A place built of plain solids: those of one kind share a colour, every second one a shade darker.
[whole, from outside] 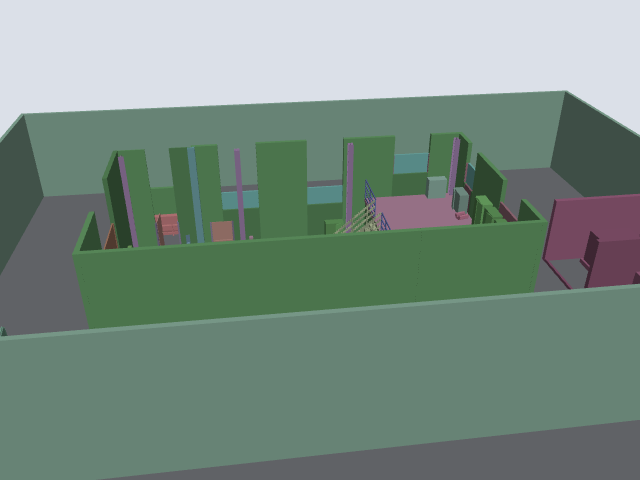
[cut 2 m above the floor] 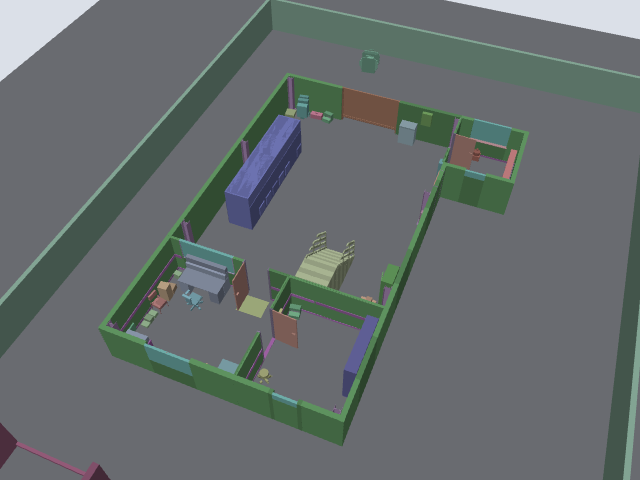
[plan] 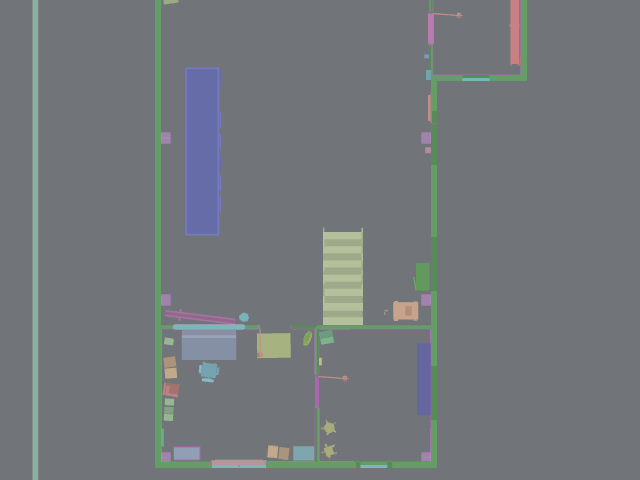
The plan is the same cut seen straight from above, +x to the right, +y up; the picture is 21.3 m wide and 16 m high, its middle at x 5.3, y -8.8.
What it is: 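An older electricity substation's switch hall at the yard's level, the gear in one rank over covered trenches, a store loft over its control and relay rooms, a battery room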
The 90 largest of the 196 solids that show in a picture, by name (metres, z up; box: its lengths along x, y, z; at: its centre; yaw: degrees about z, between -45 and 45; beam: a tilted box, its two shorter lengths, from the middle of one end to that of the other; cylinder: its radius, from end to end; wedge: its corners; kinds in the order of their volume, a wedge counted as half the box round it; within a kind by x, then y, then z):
{
 "yard_bound_1": {"box": [0.2, 33.12, 5.95], "at": [-4.19, -9.84, 2.92]},
 "yard_bound_2": {"box": [22.16, 0.2, 5.25], "at": [6.79, -26.3, 2.58]},
 "yard_bound_3": {"box": [22.16, 0.2, 5.25], "at": [6.79, 6.62, 2.58]},
 "yard_bound_4": {"box": [0.2, 33.12, 5.25], "at": [17.77, -9.84, 2.58]},
 "wall_1": {"box": [0.2, 4.7, 6.15], "at": [-0.1, -14.05, 3.02]},
 "wall_2": {"box": [0.2, 11.9, 6.15], "at": [-0.1, -5.75, 3.02]},
 "wall_3": {"box": [1.91, 0.2, 6.15], "at": [0.75, -16.3, 3.02]},
 "wall_4": {"box": [3.11, 0.2, 6.15], "at": [1.35, 0.1, 3.02]},
 "wall_5": {"box": [2.41, 0.06, 1.0], "at": [1.6, -11.73, 0.45]},
 "wall_6": {"box": [1.81, 0.2, 1.05], "at": [2.6, -16.3, 0.47]},
 "wall_7": {"box": [1.71, 0.2, 6.15], "at": [4.35, -16.3, 3.02]},
 "wall_8": {"box": [0.86, 0.06, 2.87], "at": [4.77, -11.67, 1.39]},
 "wall_9": {"box": [0.06, 1.8, 2.75], "at": [5.17, -15.3, 1.32]},
 "wall_10": {"box": [0.06, 1.6, 2.75], "at": [5.17, -12.5, 1.32]},
 "wall_11": {"box": [0.06, 1.8, 2.75], "at": [5.23, -15.3, 1.32]},
 "wall_12": {"box": [0.06, 1.6, 2.75], "at": [5.23, -12.5, 1.32]},
 "wall_13": {"box": [1.31, 0.2, 6.15], "at": [5.85, -16.3, 3.02]},
 "wall_14": {"box": [0.91, 0.2, 1.75], "at": [7.1, -16.3, 0.82]},
 "wall_15": {"box": [3.8, 0.06, 2.75], "at": [7.1, -11.73, 1.32]},
 "wall_16": {"box": [3.8, 0.06, 2.87], "at": [7.1, -11.67, 1.39]},
 "wall_17": {"box": [3.11, 0.2, 6.15], "at": [7.45, 0.1, 3.02]},
 "wall_18": {"box": [1.51, 0.2, 6.15], "at": [8.45, -16.3, 3.02]},
 "wall_19": {"box": [0.06, 1.06, 6.15], "at": [8.97, -2.83, 3.02]},
 "wall_20": {"box": [0.06, 1.21, 6.15], "at": [8.97, -0.6, 3.02]},
 "wall_21": {"box": [0.06, 1.0, 2.75], "at": [9.03, -2.8, 1.32]},
 "wall_22": {"box": [0.06, 1.21, 2.75], "at": [9.03, -0.6, 1.32]},
 "wall_23": {"box": [0.2, 1.61, 6.15], "at": [9.1, -15.6, 3.02]},
 "wall_24": {"box": [0.2, 1.81, 4.15], "at": [9.1, -13.9, 2.02]},
 "wall_25": {"box": [0.2, 1.31, 6.15], "at": [9.1, -12.35, 3.02]},
 "wall_26": {"box": [0.2, 1.21, 6.15], "at": [9.1, -11.1, 3.02]},
 "wall_27": {"box": [0.2, 1.81, 2.75], "at": [9.1, -9.6, 1.32]},
 "wall_28": {"box": [0.2, 2.41, 6.15], "at": [9.1, -7.5, 3.02]},
 "wall_29": {"box": [0.2, 1.81, 2.75], "at": [9.1, -5.4, 1.32]},
 "wall_30": {"box": [0.2, 1.21, 6.15], "at": [9.1, -3.9, 3.02]},
 "wall_31": {"box": [0.61, 0.2, 2.75], "at": [9.3, 0.1, 1.32]},
 "wall_32": {"box": [1.06, 0.2, 2.75], "at": [9.53, -3.4, 1.32]},
 "wall_33": {"box": [0.91, 0.2, 1.75], "at": [10.5, -3.4, 0.82]},
 "wall_34": {"box": [1.81, 0.2, 0.95], "at": [10.5, 0.1, 0.42]},
 "wall_35": {"box": [1.26, 0.2, 2.75], "at": [11.57, -3.4, 1.32]},
 "wall_36": {"box": [0.81, 0.2, 2.75], "at": [11.8, 0.1, 1.32]},
 "wall_37": {"box": [0.2, 3.7, 2.75], "at": [12.1, -1.65, 1.32]},
 "yard_pen_1": {"box": [0.24, 4.91, 3.39], "at": [-1.34, -22.96, 1.69]},
 "yard_pen_2": {"box": [2.83, 2.04, 1.72], "at": [0.63, -23.31, 1.13]},
 "yard_pen_3": {"box": [0.24, 4.91, 3.39], "at": [2.6, -22.96, 1.69]},
 "yard_pen_4": {"box": [2.92, 2.24, 0.22], "at": [4.57, -23.31, 0.16]},
 "yard_pen_5": {"box": [2.7, 2.02, 1.65], "at": [4.57, -23.31, 1.1]},
 "yard_pen_6": {"box": [0.24, 4.91, 3.39], "at": [6.54, -22.96, 1.69]},
 "switchgear_row_1": {"box": [1.02, 5.48, 2.31], "at": [1.37, -5.85, 1.11]},
 "switchgear_row_2": {"box": [1.14, 5.6, 2.37], "at": [1.37, -5.85, 1.14]},
 "switchgear_row_3": {"box": [0.02, 5.6, 1.48], "at": [1.95, -5.85, 0.69]},
 "raised_floor_deck_1": {"box": [9.06, 4.62, 0.2], "at": [4.5, -13.92, 2.8]},
 "stair_1": {"box": [1.33, 0.26, 2.74], "at": [6.07, -11.5, 1.32]},
 "stair_2": {"box": [1.33, 0.26, 2.54], "at": [6.07, -11.26, 1.22]},
 "stair_3": {"box": [1.33, 0.26, 2.33], "at": [6.07, -11.03, 1.11]},
 "stair_4": {"box": [1.33, 0.26, 2.12], "at": [6.07, -10.79, 1.01]},
 "stair_5": {"box": [1.33, 0.26, 1.91], "at": [6.07, -10.56, 0.91]},
 "stair_6": {"box": [1.33, 0.26, 1.71], "at": [6.07, -10.32, 0.8]},
 "stair_7": {"box": [1.33, 0.26, 1.5], "at": [6.07, -10.08, 0.7]},
 "stair_8": {"box": [1.33, 0.26, 1.29], "at": [6.07, -9.85, 0.6]},
 "stair_9": {"box": [1.33, 0.26, 1.09], "at": [6.07, -9.61, 0.49]},
 "stair_10": {"box": [1.33, 0.26, 0.88], "at": [6.07, -9.37, 0.39]},
 "stair_11": {"box": [1.33, 0.26, 0.67], "at": [6.07, -9.14, 0.29]},
 "stair_12": {"box": [1.33, 0.26, 0.46], "at": [6.07, -8.9, 0.18]},
 "cupboard_steel_1": {"box": [0.92, 0.45, 1.88], "at": [2.22, -15.92, 3.79]},
 "cupboard_steel_2": {"box": [0.92, 0.45, 1.88], "at": [3.34, -15.92, 3.79]},
 "cupboard_steel_3": {"box": [0.92, 0.45, 1.88], "at": [4.44, -15.92, 3.79]},
 "cupboard_steel_4": {"box": [0.45, 0.92, 1.88], "at": [8.72, -10.03, 0.89]},
 "relay_cubicles_1": {"box": [0.46, 2.4, 2.2], "at": [8.76, -13.44, 1.17]},
 "wall_over_deck_1": {"box": [5.26, 0.1, 2.22], "at": [2.6, -16.26, 3.99]},
 "wall_over_deck_2": {"box": [1.26, 0.1, 1.21], "at": [7.1, -16.26, 3.48]},
 "window_pane_1": {"box": [2.4, 0.12, 1.11], "at": [1.6, -11.7, 1.49]},
 "window_pane_2": {"box": [1.8, 0.1, 1.21], "at": [2.6, -16.35, 1.59]},
 "window_pane_3": {"box": [0.1, 1.8, 1.01], "at": [9.15, -13.9, 4.59]},
 "window_pane_4": {"box": [0.1, 1.8, 0.91], "at": [9.15, -9.6, 3.14]},
 "window_pane_5": {"box": [0.1, 1.8, 0.91], "at": [9.15, -5.4, 3.14]},
 "window_pane_6": {"box": [1.8, 0.1, 1.31], "at": [10.5, 0.15, 1.54]},
 "control_desk_1": {"box": [0.42, 0.46, 0.79], "at": [0.92, -12.53, 0.34]},
 "control_desk_2": {"box": [1.8, 0.5, 0.79], "at": [1.6, -12.05, 0.34]},
 "control_desk_3": {"box": [1.8, 0.27, 0.3], "at": [1.6, -11.94, 0.92]},
 "control_desk_4": {"box": [0.42, 0.46, 0.79], "at": [2.28, -12.53, 0.34]},
 "cupboard_steel_low_1": {"box": [0.92, 0.45, 1.05], "at": [7.1, -15.91, 3.38]},
 "cupboard_steel_low_2": {"box": [0.45, 0.92, 1.05], "at": [8.71, -15.2, 3.38]},
 "roller_shutter_1": {"box": [2.86, 0.06, 3.8], "at": [4.4, 0.12, 2.1]},
 "charger_cubicle_1": {"box": [0.7, 0.47, 1.75], "at": [4.76, -15.91, 0.83]},
 "battery_stand_1": {"box": [0.3, 2.6, 0.49], "at": [11.79, -1.64, 0.95]},
 "battery_stand_2": {"box": [0.25, 2.49, 0.28], "at": [11.81, -1.61, 0.47]},
 "filing_lateral_1": {"box": [0.9, 0.48, 1.05], "at": [0.87, -15.91, 0.48]},
 "log_desk_1": {"box": [0.8, 0.48, 1.05], "at": [6.58, -0.32, 0.47]},
 "pier_1": {"box": [0.17, 0.34, 6.15], "at": [8.91, -3.3, 3.02]},
 "test_set_1": {"box": [0.54, 0.48, 0.66], "at": [0.94, -0.48, 0.45], "yaw": 9.4}
}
